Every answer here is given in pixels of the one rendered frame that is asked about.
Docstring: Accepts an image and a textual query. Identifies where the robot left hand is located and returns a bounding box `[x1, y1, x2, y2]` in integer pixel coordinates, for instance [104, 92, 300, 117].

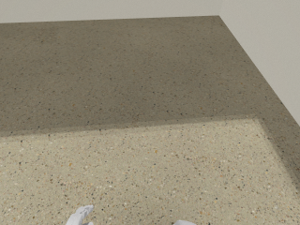
[66, 204, 94, 225]

